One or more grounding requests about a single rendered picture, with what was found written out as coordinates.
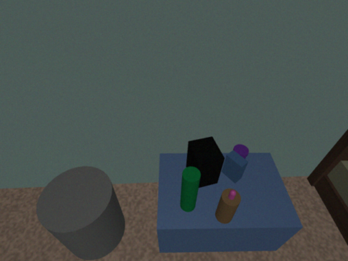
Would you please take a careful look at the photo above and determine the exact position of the bed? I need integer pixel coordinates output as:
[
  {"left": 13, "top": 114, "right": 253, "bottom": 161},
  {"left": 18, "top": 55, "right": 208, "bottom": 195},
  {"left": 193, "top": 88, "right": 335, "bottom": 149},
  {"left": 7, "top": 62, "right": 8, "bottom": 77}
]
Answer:
[{"left": 307, "top": 130, "right": 348, "bottom": 245}]

